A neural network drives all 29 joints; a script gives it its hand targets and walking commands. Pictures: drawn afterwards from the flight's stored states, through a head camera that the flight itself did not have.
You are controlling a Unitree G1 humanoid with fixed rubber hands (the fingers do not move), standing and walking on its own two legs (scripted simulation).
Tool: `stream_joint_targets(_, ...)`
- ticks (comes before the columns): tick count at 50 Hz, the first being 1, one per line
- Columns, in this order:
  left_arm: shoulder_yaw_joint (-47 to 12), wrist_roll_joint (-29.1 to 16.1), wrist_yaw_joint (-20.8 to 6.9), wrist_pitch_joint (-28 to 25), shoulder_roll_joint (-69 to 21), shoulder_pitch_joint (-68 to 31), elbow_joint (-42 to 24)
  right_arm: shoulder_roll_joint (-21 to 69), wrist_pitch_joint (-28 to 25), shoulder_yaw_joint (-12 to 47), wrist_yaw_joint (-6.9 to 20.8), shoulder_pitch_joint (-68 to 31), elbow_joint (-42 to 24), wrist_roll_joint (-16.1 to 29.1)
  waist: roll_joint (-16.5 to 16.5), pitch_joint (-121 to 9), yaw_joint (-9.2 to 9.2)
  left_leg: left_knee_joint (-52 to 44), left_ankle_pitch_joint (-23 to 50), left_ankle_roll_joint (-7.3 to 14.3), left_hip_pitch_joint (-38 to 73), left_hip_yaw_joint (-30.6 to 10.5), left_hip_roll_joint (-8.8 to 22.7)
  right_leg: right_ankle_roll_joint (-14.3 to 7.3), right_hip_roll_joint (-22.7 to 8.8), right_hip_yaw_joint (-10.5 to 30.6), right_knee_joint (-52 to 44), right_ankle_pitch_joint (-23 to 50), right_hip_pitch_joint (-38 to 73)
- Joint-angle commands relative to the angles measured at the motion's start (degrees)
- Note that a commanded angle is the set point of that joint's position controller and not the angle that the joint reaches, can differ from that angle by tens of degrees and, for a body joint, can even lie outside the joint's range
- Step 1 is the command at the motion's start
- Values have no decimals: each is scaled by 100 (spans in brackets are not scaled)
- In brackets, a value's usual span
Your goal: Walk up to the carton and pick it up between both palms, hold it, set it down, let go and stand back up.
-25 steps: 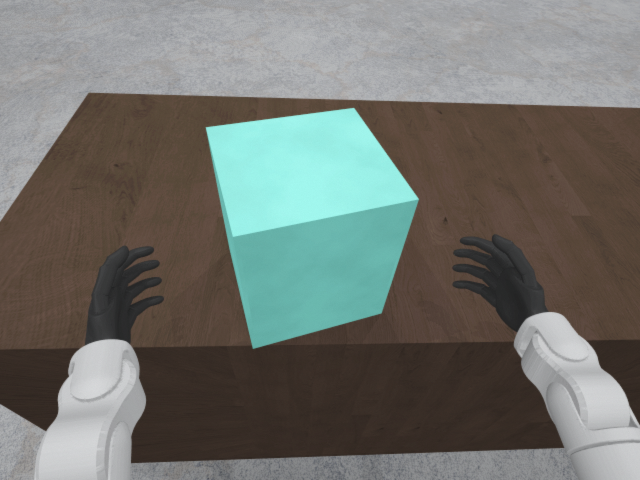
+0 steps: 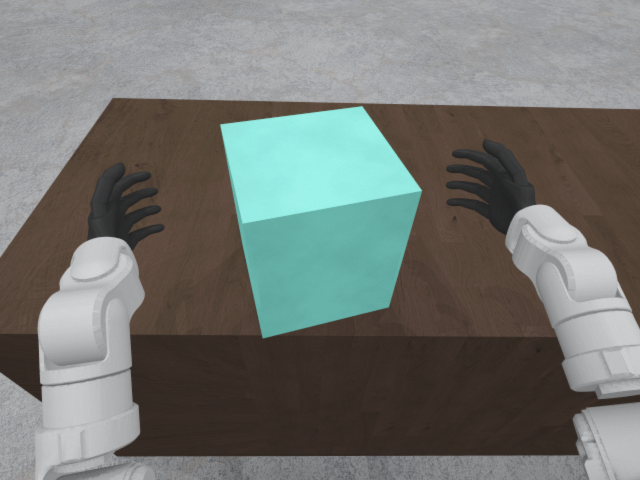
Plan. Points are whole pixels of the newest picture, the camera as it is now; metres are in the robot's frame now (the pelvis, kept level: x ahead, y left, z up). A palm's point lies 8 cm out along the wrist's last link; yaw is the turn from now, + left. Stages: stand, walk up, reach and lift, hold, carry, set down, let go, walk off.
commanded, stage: reach and lift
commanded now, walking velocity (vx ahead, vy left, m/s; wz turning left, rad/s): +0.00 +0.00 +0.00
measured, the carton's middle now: (311, 223) +0.46 +0.05 +0.05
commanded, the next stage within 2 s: none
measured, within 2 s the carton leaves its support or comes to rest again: neither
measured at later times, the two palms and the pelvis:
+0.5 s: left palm (105, 179) +0.36 +0.26 +0.21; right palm (491, 142) +0.46 -0.17 +0.21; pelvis +0.01 +0.00 +0.00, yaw +2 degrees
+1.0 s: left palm (128, 225) +0.36 +0.26 +0.14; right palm (460, 179) +0.47 -0.15 +0.15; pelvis +0.01 +0.00 +0.00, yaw +3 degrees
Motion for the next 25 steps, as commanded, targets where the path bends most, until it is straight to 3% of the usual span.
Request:
stream_joint_targets(1,26,-112,-9,-189,740,-2166,-457,-1087,-135,-489,41,-2646,-323,-53,-241,-1993,10,-24,371,176,425,-96,-219,412,-338,477,-281,726,575)
stream_joint_targets(15,54,-228,5,-130,1196,-3289,-34,-1329,-109,-328,-34,-3921,238,142,-218,-2941,141,230,1161,73,339,-218,-233,560,-299,351,57,2228,1149)
stream_joint_targets(25,9,-268,-23,-203,1369,-4040,612,-1414,-102,-96,23,-4701,952,332,-215,-3131,201,314,1397,25,264,-302,-244,639,-278,256,116,2712,1198)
